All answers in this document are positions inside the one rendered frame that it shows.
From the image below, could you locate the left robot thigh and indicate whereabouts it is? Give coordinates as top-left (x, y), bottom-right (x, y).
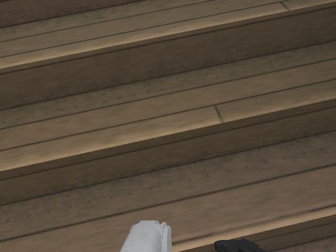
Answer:
top-left (120, 220), bottom-right (172, 252)

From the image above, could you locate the robot right hand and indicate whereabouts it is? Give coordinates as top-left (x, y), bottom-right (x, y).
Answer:
top-left (214, 238), bottom-right (267, 252)

